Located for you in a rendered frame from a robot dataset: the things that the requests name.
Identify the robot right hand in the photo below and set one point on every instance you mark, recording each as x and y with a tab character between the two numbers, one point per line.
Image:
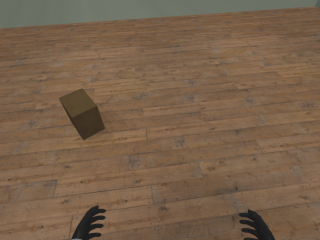
262	231

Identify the carton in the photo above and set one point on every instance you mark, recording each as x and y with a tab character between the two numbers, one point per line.
83	113

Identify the robot left hand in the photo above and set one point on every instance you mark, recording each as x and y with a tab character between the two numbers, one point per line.
85	225

